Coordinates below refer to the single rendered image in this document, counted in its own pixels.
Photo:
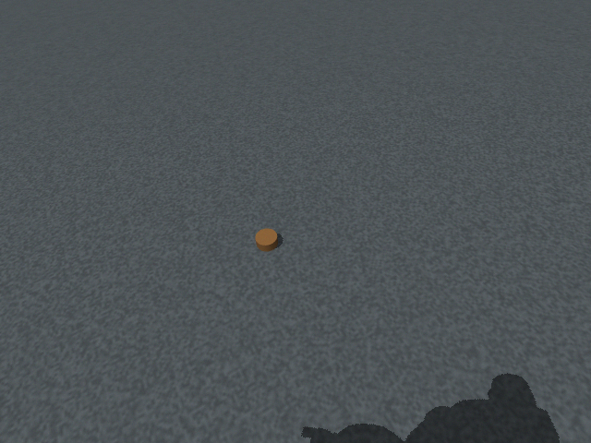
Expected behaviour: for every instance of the tin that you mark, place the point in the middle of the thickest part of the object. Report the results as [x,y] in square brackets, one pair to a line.
[266,239]

